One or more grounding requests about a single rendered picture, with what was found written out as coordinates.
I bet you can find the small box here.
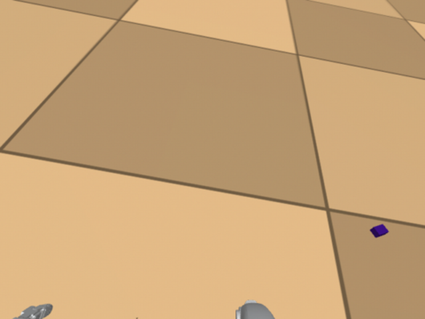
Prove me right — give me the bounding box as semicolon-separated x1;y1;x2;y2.
370;224;389;238

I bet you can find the left robot hand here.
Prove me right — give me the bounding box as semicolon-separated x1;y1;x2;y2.
13;304;53;319

